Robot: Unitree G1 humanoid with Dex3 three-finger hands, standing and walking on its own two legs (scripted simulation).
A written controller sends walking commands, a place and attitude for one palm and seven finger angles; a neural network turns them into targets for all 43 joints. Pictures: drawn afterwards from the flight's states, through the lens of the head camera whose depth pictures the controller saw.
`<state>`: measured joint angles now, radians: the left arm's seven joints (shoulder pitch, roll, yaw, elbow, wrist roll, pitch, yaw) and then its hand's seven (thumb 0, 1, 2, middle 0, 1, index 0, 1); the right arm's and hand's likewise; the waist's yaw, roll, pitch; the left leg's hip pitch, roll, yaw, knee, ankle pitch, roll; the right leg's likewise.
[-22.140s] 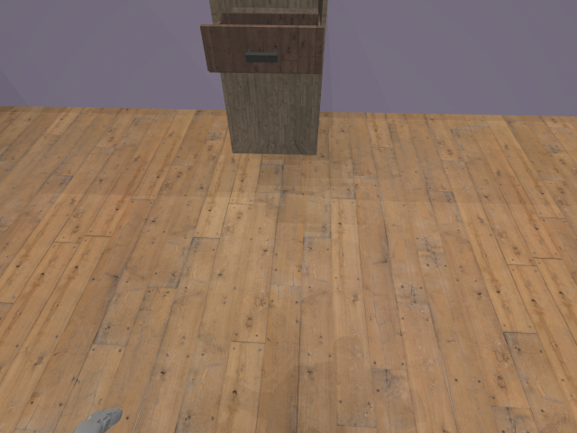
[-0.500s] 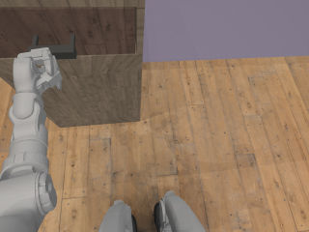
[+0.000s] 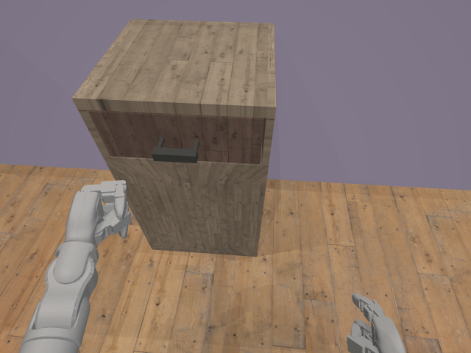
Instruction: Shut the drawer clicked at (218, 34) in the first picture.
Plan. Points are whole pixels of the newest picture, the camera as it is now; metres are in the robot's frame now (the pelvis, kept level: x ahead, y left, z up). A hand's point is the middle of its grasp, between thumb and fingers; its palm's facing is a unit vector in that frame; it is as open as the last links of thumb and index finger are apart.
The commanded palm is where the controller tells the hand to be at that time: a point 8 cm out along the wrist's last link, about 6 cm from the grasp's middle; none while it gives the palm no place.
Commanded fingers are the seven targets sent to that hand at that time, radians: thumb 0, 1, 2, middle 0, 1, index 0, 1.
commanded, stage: draw the hand back to the body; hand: left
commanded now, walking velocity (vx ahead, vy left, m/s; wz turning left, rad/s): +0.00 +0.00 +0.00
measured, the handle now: (177, 148) +0.59 +0.19 -0.04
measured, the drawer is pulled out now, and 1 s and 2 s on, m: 0.00 0.00 0.00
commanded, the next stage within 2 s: step back with the hand held close in 0.72 s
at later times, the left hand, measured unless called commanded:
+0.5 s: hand (36, 261) +0.19 +0.23 +0.17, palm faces +0.36 -0.86 -0.37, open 3.2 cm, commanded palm +0.14 +0.28 +0.20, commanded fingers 0.00 0.90 0.90 -1.40 -1.60 -1.40 -1.60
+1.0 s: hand (19, 256) +0.19 +0.23 +0.20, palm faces +0.41 -0.80 -0.45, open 3.2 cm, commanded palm +0.12 +0.27 +0.20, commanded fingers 0.00 0.90 0.90 -1.40 -1.60 -1.40 -1.60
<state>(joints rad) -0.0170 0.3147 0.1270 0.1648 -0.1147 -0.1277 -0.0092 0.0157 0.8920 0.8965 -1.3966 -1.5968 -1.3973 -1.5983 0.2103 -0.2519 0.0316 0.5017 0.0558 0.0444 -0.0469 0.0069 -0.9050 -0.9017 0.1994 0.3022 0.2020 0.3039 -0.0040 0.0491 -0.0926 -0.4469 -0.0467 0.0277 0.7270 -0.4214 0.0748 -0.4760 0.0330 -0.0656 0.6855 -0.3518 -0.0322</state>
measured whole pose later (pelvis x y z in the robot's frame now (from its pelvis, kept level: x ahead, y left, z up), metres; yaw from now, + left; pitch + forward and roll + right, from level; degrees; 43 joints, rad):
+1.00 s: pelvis -0.01 -0.02 +0.02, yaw +1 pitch -1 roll -1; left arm 0.52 0.37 0.37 -0.46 -0.07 -0.20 0.11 0.01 0.88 0.90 -1.40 -1.60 -1.40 -1.60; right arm 0.20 -0.24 0.02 0.59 0.01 -0.07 -0.04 0.01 -0.90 -0.90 0.20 0.30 0.21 0.30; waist 0.02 0.08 0.00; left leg -0.16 -0.04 0.01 0.47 -0.30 0.05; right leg -0.18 0.05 -0.07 0.42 -0.23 -0.05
